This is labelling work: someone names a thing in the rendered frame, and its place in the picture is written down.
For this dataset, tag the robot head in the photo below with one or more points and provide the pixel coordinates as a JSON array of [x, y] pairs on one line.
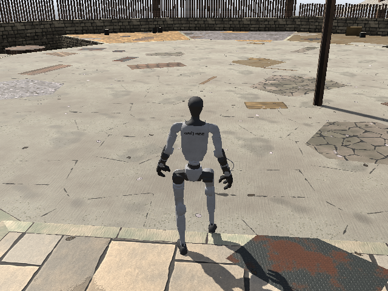
[[195, 105]]

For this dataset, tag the robot left hand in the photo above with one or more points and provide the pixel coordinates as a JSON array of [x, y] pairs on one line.
[[165, 168]]

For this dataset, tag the left robot forearm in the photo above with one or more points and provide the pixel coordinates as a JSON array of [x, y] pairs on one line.
[[163, 159]]

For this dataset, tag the right robot upper arm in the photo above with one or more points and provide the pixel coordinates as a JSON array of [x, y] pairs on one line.
[[213, 128]]

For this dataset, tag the humanoid robot torso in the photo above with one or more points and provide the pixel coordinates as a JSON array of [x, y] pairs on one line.
[[194, 140]]

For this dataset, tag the robot right hand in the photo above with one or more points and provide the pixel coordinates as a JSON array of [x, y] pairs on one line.
[[228, 180]]

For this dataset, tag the right robot forearm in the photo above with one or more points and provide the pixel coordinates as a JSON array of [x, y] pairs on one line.
[[224, 165]]

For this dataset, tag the left robot upper arm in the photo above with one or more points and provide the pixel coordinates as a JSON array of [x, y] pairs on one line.
[[175, 128]]

